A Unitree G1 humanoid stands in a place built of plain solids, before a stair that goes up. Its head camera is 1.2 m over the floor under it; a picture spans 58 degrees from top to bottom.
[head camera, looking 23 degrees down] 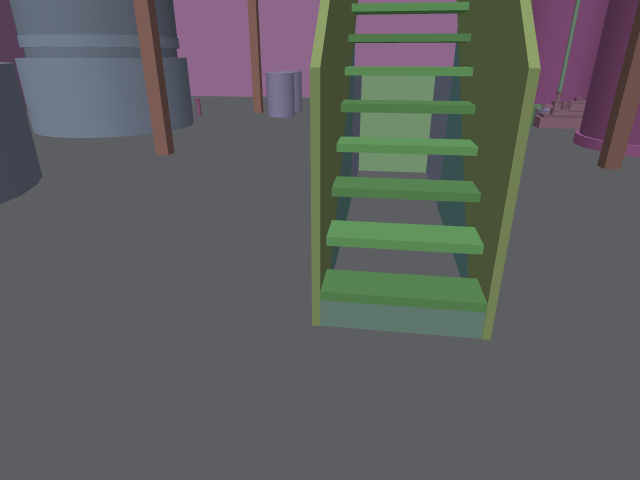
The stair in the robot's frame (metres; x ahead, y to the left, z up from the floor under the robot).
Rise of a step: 0.19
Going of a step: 0.21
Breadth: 0.83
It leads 8 degrees to the right of straight ahead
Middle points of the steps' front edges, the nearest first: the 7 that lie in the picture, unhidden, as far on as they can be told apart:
1.71 -0.37 0.19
1.92 -0.40 0.38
2.13 -0.43 0.57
2.34 -0.46 0.76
2.55 -0.49 0.95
2.76 -0.52 1.14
2.97 -0.55 1.33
